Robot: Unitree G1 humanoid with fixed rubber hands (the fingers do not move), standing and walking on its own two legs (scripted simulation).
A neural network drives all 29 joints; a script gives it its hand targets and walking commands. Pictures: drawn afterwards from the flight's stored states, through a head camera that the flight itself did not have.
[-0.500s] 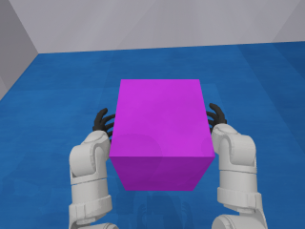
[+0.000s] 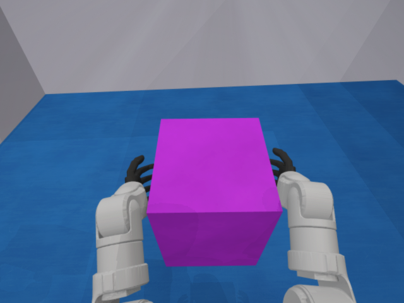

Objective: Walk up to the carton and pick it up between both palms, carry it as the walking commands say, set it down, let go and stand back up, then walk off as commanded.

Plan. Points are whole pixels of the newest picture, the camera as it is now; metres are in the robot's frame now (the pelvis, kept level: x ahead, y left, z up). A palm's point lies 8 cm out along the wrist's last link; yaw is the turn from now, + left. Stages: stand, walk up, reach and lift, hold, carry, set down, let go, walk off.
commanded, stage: carry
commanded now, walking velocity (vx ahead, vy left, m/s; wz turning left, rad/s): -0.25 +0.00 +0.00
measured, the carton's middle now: (210, 195) +0.33 +0.01 +0.06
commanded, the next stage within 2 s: none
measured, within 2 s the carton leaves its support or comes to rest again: neither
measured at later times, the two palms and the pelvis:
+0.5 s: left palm (140, 252) +0.20 +0.13 +0.08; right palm (311, 249) +0.20 -0.16 +0.07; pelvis -0.06 -0.01 -0.02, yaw +0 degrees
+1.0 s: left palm out of the picture +0.07 +0.16 +0.10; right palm out of the picture +0.08 -0.13 +0.09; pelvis -0.18 +0.01 +0.00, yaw -1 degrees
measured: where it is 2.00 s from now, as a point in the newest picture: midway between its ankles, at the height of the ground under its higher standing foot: outside the picture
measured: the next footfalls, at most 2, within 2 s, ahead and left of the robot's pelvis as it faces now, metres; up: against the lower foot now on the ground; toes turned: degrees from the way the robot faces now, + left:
right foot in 0.90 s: -0.13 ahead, -0.05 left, +0.00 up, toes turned -10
left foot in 1.24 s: -0.26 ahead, +0.16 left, +0.00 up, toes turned +5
